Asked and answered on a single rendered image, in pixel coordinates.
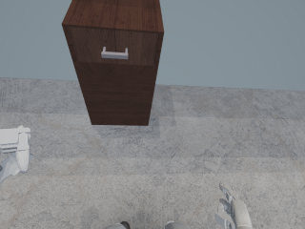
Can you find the right robot hand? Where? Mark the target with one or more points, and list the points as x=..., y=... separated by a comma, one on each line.
x=236, y=214

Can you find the handle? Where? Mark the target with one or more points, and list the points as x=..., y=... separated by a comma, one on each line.
x=115, y=55

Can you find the drawer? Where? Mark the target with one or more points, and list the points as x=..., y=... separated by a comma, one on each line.
x=89, y=44

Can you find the left robot hand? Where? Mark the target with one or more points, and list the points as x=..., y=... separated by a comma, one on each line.
x=15, y=141

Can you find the cabinet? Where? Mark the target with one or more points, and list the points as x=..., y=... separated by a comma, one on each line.
x=114, y=93

